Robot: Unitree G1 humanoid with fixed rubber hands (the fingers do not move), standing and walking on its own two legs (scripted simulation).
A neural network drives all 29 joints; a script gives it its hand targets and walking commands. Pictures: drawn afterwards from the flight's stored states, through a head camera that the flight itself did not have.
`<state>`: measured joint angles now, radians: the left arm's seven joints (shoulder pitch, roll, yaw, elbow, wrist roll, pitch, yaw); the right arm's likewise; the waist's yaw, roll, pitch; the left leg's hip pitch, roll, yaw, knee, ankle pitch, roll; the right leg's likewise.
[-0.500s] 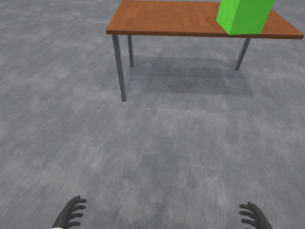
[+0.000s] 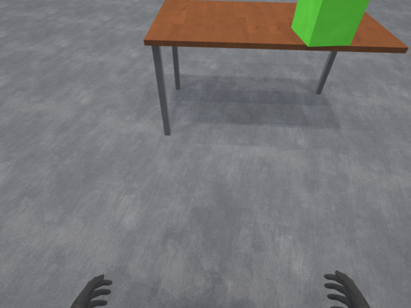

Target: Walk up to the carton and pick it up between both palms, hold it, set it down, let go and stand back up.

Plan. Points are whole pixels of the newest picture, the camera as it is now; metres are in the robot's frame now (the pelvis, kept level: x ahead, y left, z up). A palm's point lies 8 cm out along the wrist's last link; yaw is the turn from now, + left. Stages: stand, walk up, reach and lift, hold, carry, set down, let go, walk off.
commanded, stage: stand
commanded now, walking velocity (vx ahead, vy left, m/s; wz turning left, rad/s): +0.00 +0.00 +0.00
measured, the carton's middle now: (327, 11) +1.46 -0.58 +0.07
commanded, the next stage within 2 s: walk up in 1.00 s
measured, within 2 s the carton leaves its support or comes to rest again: neither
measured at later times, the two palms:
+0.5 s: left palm out of the picture +0.14 +0.27 -0.09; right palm out of the picture +0.15 -0.27 -0.06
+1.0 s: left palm out of the picture +0.13 +0.27 -0.09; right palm out of the picture +0.14 -0.27 -0.06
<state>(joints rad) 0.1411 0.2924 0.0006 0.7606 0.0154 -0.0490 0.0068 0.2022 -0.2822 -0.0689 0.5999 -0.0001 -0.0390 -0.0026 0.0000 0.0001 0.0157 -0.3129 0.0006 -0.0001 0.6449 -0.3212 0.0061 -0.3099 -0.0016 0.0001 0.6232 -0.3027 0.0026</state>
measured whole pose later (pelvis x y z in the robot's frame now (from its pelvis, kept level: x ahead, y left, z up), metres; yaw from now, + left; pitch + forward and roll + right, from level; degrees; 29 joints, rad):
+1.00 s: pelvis -0.01 +0.00 +0.01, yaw +0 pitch +0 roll -1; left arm 0.12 0.30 0.00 0.83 0.02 -0.05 0.00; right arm 0.20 -0.29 -0.07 0.62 0.00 -0.05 0.00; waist 0.00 0.00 0.02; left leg -0.31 0.00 0.00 0.57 -0.26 0.01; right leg -0.31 0.00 0.00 0.54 -0.24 0.01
